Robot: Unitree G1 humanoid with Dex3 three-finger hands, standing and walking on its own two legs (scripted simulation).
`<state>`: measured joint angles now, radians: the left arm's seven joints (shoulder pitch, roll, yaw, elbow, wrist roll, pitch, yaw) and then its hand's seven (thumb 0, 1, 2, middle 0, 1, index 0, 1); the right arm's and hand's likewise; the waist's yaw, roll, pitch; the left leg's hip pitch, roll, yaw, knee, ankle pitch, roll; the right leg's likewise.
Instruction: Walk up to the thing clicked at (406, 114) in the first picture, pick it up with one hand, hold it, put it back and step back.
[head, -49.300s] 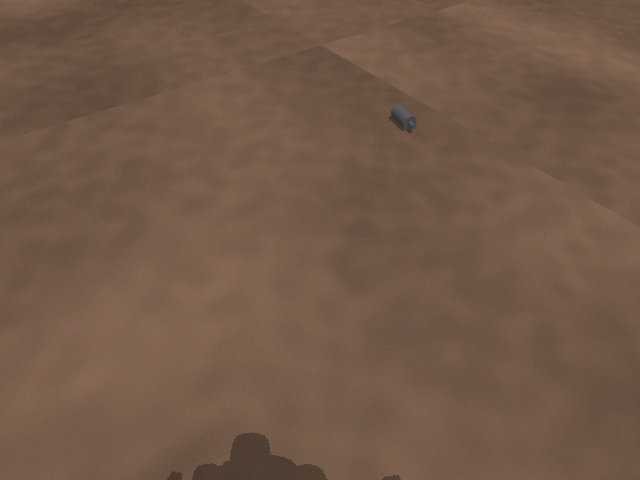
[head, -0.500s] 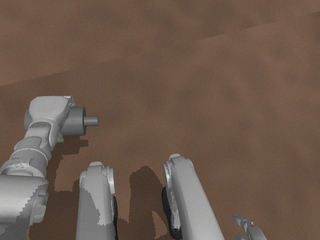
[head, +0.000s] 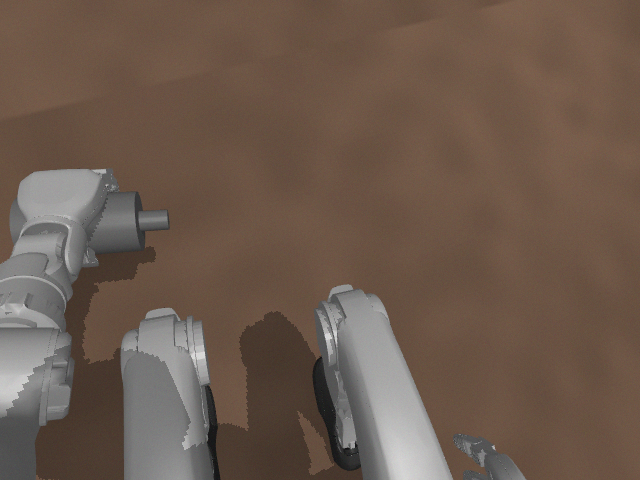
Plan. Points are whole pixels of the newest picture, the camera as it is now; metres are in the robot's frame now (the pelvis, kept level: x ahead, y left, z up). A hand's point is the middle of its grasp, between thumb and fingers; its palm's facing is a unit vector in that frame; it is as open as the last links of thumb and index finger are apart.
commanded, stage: crouch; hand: left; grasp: from above
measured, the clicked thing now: (100, 223) +0.45 +0.24 -0.20
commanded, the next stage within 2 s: lower in 0.32 s
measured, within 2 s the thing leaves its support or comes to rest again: neither
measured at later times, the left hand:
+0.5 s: hand (91, 224) +0.46 +0.25 -0.21, palm faces -0.46 -0.03 -0.89, open 11.0 cm
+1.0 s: hand (105, 231) +0.46 +0.25 -0.27, palm faces -0.47 -0.04 -0.88, open 11.0 cm
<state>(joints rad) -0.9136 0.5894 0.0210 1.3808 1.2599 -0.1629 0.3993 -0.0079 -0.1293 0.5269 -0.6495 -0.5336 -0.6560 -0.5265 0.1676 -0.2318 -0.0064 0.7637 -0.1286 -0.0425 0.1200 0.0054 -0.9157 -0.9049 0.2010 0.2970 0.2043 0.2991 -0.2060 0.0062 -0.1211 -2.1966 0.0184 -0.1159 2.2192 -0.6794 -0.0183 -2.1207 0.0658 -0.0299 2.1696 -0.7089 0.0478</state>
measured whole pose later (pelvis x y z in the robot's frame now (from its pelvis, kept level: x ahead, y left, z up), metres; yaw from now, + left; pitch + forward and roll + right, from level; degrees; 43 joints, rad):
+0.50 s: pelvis -0.01 +0.00 -0.04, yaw -1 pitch +34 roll -7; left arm -0.98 0.67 0.03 1.48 1.26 -0.18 0.41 -0.01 -0.13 0.53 -0.65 -0.54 -0.65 -0.53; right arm 0.16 -0.26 0.06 0.77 -0.14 -0.06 0.13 0.00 -0.92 -0.91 0.20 0.30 0.20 0.30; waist -0.24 -0.01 -0.07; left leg -2.30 0.01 -0.15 2.36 -0.67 -0.03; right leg -2.22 0.08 -0.05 2.30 -0.69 0.05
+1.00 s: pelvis +0.00 +0.00 -0.07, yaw -3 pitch +33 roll -8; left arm -0.99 0.74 0.06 1.55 1.28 -0.19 0.48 -0.01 -0.14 0.55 -0.65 -0.53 -0.66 -0.52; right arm 0.13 -0.27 0.12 0.75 -0.18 -0.08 0.15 0.00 -0.91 -0.90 0.20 0.30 0.20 0.30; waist -0.28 -0.04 0.01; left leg -2.36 0.01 -0.19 2.46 -0.69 -0.04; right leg -2.28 0.09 -0.08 2.38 -0.70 0.05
